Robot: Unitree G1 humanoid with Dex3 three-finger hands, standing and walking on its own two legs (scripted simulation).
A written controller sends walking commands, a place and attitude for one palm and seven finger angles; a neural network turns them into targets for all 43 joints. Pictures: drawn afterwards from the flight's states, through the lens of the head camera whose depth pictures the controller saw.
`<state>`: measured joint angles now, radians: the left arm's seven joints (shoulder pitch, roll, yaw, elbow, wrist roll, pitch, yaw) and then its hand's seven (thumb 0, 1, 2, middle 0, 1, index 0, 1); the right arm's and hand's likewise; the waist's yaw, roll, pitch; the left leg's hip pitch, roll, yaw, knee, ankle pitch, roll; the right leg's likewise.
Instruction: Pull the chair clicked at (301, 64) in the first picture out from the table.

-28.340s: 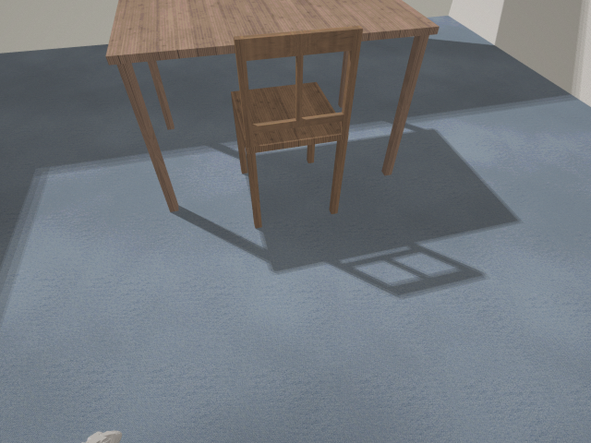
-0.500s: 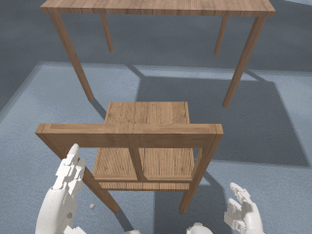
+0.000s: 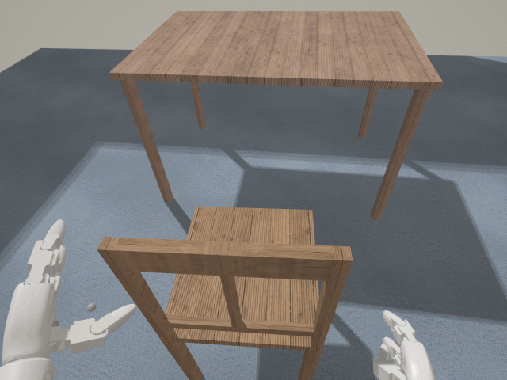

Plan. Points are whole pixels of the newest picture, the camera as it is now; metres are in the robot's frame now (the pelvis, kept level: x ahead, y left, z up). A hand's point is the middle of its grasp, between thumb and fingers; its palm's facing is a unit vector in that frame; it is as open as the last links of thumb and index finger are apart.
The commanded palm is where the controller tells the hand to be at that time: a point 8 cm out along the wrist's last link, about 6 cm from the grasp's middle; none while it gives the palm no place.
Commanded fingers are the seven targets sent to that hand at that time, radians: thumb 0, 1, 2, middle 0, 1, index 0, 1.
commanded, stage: draw the hand back to the body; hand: left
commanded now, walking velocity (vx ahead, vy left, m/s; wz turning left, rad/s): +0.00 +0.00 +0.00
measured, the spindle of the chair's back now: (232, 299) +0.30 +0.09 -0.11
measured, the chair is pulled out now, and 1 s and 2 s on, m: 0.61 0.61 0.61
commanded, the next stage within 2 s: step back with the hand held close in 0.66 s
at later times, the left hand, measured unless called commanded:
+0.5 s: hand (56, 265) +0.20 +0.25 +0.17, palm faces +0.45 -0.78 -0.44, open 7.7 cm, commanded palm +0.15 +0.30 +0.19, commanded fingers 0.00 0.90 0.90 -0.20 -0.30 -0.20 -0.30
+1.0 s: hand (51, 271) +0.20 +0.26 +0.16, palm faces +0.38 -0.78 -0.49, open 7.4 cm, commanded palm +0.14 +0.30 +0.19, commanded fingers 0.00 0.90 0.90 -0.20 -0.30 -0.20 -0.30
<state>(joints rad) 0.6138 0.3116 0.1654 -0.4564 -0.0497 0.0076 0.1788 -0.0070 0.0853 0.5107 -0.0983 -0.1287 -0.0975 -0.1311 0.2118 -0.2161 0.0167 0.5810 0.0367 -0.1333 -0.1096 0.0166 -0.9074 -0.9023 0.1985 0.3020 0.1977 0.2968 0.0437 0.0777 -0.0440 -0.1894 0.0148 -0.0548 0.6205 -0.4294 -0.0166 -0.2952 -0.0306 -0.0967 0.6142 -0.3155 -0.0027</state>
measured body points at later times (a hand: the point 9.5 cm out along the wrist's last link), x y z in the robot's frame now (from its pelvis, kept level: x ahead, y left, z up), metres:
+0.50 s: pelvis +0.00 +0.00 +0.01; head +0.00 -0.04 +0.46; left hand +0.17 +0.29 +0.19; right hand +0.19 -0.23 -0.08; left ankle -0.06 +0.13 -0.73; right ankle +0.01 -0.12 -0.73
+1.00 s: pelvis -0.02 +0.01 +0.01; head +0.00 -0.01 +0.46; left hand +0.17 +0.30 +0.19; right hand +0.16 -0.23 -0.08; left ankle -0.06 +0.13 -0.73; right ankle +0.01 -0.12 -0.73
